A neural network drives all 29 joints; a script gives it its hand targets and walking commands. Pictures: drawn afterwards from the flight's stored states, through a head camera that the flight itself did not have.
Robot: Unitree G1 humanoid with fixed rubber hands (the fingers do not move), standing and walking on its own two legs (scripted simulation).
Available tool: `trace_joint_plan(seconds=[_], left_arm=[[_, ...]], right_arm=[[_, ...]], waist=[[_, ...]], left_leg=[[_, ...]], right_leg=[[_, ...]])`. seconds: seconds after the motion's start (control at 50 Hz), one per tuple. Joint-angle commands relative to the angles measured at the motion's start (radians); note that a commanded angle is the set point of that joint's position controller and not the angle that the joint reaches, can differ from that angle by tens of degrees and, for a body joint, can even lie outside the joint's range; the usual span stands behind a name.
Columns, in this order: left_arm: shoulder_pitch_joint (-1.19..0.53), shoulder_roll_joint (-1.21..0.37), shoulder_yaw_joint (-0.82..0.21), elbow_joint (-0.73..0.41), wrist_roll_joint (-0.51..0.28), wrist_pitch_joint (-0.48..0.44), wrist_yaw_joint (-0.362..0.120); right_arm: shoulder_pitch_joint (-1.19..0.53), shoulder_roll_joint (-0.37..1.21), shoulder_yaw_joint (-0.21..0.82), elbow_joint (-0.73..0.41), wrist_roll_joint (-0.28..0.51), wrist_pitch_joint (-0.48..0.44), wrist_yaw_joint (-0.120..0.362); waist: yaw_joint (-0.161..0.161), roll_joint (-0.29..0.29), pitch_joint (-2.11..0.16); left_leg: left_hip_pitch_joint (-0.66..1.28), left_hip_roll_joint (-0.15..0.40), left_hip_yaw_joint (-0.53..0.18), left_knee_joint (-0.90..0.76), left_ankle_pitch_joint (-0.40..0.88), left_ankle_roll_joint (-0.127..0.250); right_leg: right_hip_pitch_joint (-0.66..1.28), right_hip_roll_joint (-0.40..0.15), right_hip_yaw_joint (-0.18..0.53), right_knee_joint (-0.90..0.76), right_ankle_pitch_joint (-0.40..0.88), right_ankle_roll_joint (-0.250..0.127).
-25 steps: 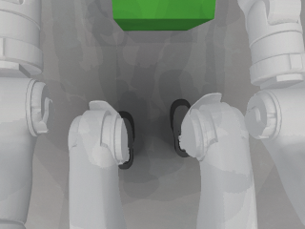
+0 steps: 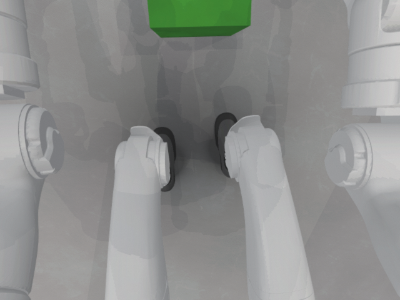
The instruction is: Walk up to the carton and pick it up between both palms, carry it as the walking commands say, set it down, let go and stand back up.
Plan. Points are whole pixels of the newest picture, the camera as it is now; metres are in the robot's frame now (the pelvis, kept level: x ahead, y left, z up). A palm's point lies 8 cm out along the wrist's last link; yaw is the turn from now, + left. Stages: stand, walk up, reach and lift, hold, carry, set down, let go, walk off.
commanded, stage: set down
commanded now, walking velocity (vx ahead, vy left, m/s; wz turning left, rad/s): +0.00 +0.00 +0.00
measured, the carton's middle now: out of the picture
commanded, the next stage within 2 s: let go in 0.62 s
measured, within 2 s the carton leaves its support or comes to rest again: neither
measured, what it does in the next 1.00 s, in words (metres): rises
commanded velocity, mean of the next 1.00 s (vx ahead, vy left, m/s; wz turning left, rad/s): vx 0.00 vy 0.00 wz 0.00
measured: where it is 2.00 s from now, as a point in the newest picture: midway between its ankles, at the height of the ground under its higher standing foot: (197, 163)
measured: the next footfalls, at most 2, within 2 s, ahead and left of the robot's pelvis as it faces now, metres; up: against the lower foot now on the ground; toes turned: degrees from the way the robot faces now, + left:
none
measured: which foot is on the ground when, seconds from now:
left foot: down 0.00-1.00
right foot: down 0.00-1.00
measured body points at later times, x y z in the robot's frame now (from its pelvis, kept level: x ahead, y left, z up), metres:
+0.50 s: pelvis +0.00 +0.01 +0.14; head +0.37 +0.00 +0.38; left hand +0.62 +0.19 +0.02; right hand +0.57 -0.20 +0.02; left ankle +0.10 +0.10 -0.47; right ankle +0.13 -0.11 -0.47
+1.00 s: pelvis +0.04 +0.00 +0.20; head +0.36 +0.00 +0.51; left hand +0.48 +0.21 +0.05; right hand +0.44 -0.22 +0.05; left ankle +0.10 +0.10 -0.47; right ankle +0.13 -0.11 -0.47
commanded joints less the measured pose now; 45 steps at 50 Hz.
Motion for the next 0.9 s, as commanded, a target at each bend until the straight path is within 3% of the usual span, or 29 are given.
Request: trace_joint_plan(seconds=[0.0,0.04,0.08,0.12,0.16,0.18,0.24,0.32,0.38,0.42,0.44,0.48,0.52,0.58,0.64,0.66,0.68,0.7,0.74,0.76,0.78,0.8,0.84,0.86,0.88], left_arm=[[-0.378,0.204,0.060,-0.148,0.012,-0.016,-0.019],[-0.377,0.211,0.054,-0.142,0.004,-0.013,-0.029],[-0.398,0.210,0.046,-0.143,0.001,-0.010,-0.039],[-0.387,0.214,0.048,-0.134,0.008,-0.006,-0.045],[-0.383,0.210,0.041,-0.116,0.019,-0.004,-0.049],[-0.401,0.220,0.042,-0.091,0.025,-0.003,-0.052],[-0.369,0.204,0.041,-0.175,0.014,-0.011,-0.053],[-0.366,0.211,0.047,-0.138,0.015,-0.021,-0.058],[-0.364,0.196,0.042,-0.126,0.021,-0.025,-0.064],[-0.318,0.160,0.043,-0.015,0.038,-0.033,-0.070],[-0.335,0.144,0.041,0.013,0.055,-0.044,-0.074],[-0.301,0.120,0.071,0.082,0.089,-0.071,-0.083],[-0.292,0.088,0.069,0.078,0.101,-0.103,-0.087],[-0.295,0.049,0.086,0.075,0.133,-0.128,-0.073],[-0.214,0.039,0.092,-0.007,0.153,-0.122,-0.037],[-0.128,0.026,0.092,-0.014,0.173,-0.114,-0.024],[-0.003,0.032,0.102,-0.064,0.184,-0.107,-0.007],[0.051,0.007,0.088,-0.079,0.168,-0.089,0.013],[0.191,-0.009,0.076,-0.255,0.170,-0.077,0.049],[0.239,-0.018,0.080,-0.331,0.164,-0.071,0.067],[0.235,-0.016,0.081,-0.411,0.147,-0.071,0.074],[0.304,-0.022,0.074,-0.457,0.137,-0.070,0.071],[0.380,-0.032,0.063,-0.598,0.116,-0.076,0.067],[0.401,-0.032,0.051,-0.577,0.099,-0.074,0.055],[0.602,-0.065,0.051,-0.589,0.125,-0.079,0.045]], right_arm=[[-0.360,-0.157,-0.008,-0.184,-0.010,-0.009,-0.003],[-0.355,-0.148,-0.017,-0.165,-0.031,-0.001,-0.013],[-0.354,-0.143,-0.018,-0.155,-0.026,0.004,-0.014],[-0.358,-0.128,0.001,-0.161,-0.017,0.012,-0.015],[-0.364,-0.146,-0.020,-0.163,-0.027,0.010,-0.012],[-0.372,-0.133,-0.016,-0.152,-0.016,0.014,-0.009],[-0.324,-0.133,-0.012,-0.189,-0.021,0.005,-0.005],[-0.325,-0.127,-0.021,-0.184,-0.044,-0.004,-0.005],[-0.327,-0.139,-0.031,-0.196,-0.049,-0.013,0.002],[-0.280,-0.100,-0.034,-0.102,-0.071,-0.025,0.014],[-0.261,-0.104,-0.057,-0.045,-0.084,-0.036,0.018],[-0.216,-0.062,-0.065,0.033,-0.112,-0.061,0.039],[-0.213,-0.072,-0.087,0.023,-0.135,-0.100,0.051],[-0.189,-0.076,-0.080,0.042,-0.159,-0.142,0.073],[-0.141,-0.096,-0.076,-0.019,-0.184,-0.156,0.094],[-0.067,-0.097,-0.071,0.001,-0.206,-0.149,0.101],[0.037,-0.115,-0.060,-0.068,-0.223,-0.146,0.108],[0.075,-0.115,-0.034,-0.072,-0.220,-0.130,0.122],[0.178,-0.134,-0.012,-0.227,-0.225,-0.126,0.134],[0.223,-0.142,0.002,-0.281,-0.224,-0.119,0.137],[0.219,-0.153,0.005,-0.344,-0.211,-0.115,0.133],[0.327,-0.151,0.011,-0.383,-0.198,-0.106,0.131],[0.439,-0.169,0.021,-0.440,-0.200,-0.101,0.131],[0.467,-0.156,0.036,-0.417,-0.171,-0.096,0.131],[0.663,-0.124,0.048,-0.434,-0.199,-0.099,0.134]], waist=[[-0.001,0.037,-2.195],[-0.011,0.017,-2.193],[-0.018,0.034,-2.187],[0.006,0.050,-2.213],[-0.001,0.079,-2.210],[0.012,0.101,-2.171],[0.000,0.083,-2.261],[0.000,0.032,-2.194],[0.001,0.056,-2.176],[0.013,0.067,-2.025],[-0.005,0.084,-1.973],[0.007,0.068,-1.860],[-0.018,0.064,-1.873],[-0.018,0.107,-1.889],[-0.009,0.114,-2.040],[0.000,0.119,-2.102],[0.005,0.103,-2.229],[0.012,0.097,-2.202],[0.003,0.082,-2.385],[0.005,0.072,-2.373],[0.009,0.033,-2.317],[0.001,0.006,-2.315],[-0.022,-0.016,-2.224],[-0.023,-0.022,-2.118],[-0.023,-0.034,-2.120]], left_leg=[[0.661,-0.035,0.006,-0.283,0.389,0.000],[0.647,-0.039,0.011,-0.326,0.380,0.001],[0.675,-0.036,0.017,-0.366,0.371,0.001],[0.726,-0.037,0.019,-0.404,0.392,0.002],[0.792,-0.025,0.003,-0.454,0.382,0.000],[0.811,-0.020,0.007,-0.471,0.365,-0.001],[0.957,-0.025,-0.006,-0.525,0.505,0.001],[0.969,-0.021,-0.024,-0.616,0.505,0.010],[1.066,-0.012,-0.040,-0.679,0.524,0.008],[1.062,-0.005,-0.052,-0.715,0.505,0.007],[1.073,-0.001,-0.053,-0.732,0.496,0.003],[1.077,0.000,-0.062,-0.760,0.502,-0.001],[1.134,-0.001,-0.074,-0.767,0.565,-0.010],[1.217,-0.001,-0.088,-0.763,0.645,-0.025],[1.376,0.003,-0.106,-0.761,0.731,-0.023],[1.419,0.004,-0.104,-0.767,0.754,-0.027],[1.504,0.000,-0.101,-0.761,0.805,-0.026],[1.507,0.001,-0.099,-0.775,0.775,-0.021],[1.658,0.000,-0.120,-0.756,0.950,-0.026],[1.664,0.002,-0.118,-0.764,0.958,-0.026],[1.606,-0.005,-0.103,-0.774,0.927,-0.025],[1.599,-0.010,-0.088,-0.784,0.914,-0.020],[1.515,-0.011,-0.076,-0.811,0.864,-0.017],[1.476,-0.008,-0.052,-0.827,0.731,-0.007],[1.493,-0.002,-0.053,-0.854,0.710,-0.009]], right_leg=[[0.970,0.020,-0.014,-0.218,0.478,0.027],[1.033,0.020,-0.012,-0.253,0.491,0.032],[1.056,0.017,-0.007,-0.302,0.480,0.031],[1.106,0.014,0.005,-0.347,0.499,0.033],[1.098,0.016,-0.009,-0.389,0.471,0.031],[1.066,0.013,-0.009,-0.408,0.437,0.031],[1.157,0.022,-0.003,-0.465,0.557,0.030],[1.207,0.013,0.008,-0.543,0.563,0.038],[1.217,0.010,0.009,-0.611,0.546,0.036],[1.135,0.002,-0.001,-0.649,0.495,0.039],[1.101,0.002,-0.007,-0.676,0.473,0.038],[1.041,0.003,-0.015,-0.704,0.453,0.040],[1.039,0.011,-0.029,-0.723,0.492,0.040],[1.003,0.015,-0.043,-0.733,0.506,0.039],[1.032,0.033,-0.059,-0.728,0.514,0.032],[1.069,0.038,-0.061,-0.734,0.525,0.029],[1.158,0.044,-0.062,-0.730,0.572,0.029],[1.171,0.044,-0.059,-0.736,0.541,0.021],[1.264,0.055,-0.052,-0.727,0.668,0.013],[1.284,0.053,-0.041,-0.729,0.667,0.007],[1.310,0.049,-0.029,-0.744,0.668,0.008],[1.372,0.039,-0.014,-0.763,0.698,0.014],[1.471,0.027,0.012,-0.782,0.733,0.015],[1.445,0.007,0.022,-0.806,0.623,0.018],[1.536,-0.002,0.026,-0.843,0.653,0.019]])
